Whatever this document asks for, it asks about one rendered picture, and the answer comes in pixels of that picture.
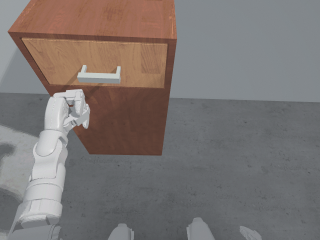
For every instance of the cabinet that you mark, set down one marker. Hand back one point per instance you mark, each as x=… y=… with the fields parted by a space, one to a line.
x=122 y=120

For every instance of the robot left forearm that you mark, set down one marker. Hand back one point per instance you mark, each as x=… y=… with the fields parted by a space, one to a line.
x=41 y=205

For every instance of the left robot hand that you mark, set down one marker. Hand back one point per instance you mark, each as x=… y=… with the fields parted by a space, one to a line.
x=59 y=116

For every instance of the handle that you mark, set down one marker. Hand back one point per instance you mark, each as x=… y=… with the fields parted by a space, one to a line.
x=110 y=78

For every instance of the robot left upper arm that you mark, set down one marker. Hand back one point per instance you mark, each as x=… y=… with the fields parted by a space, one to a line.
x=47 y=232

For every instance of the drawer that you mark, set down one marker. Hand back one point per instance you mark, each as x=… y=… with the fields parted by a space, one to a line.
x=60 y=60

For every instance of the robot left thigh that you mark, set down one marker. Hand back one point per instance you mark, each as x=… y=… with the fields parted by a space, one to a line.
x=122 y=233

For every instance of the right robot hand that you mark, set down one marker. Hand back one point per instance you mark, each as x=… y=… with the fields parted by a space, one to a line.
x=249 y=234

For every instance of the robot left shin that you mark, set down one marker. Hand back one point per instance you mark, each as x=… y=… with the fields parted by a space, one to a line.
x=122 y=225

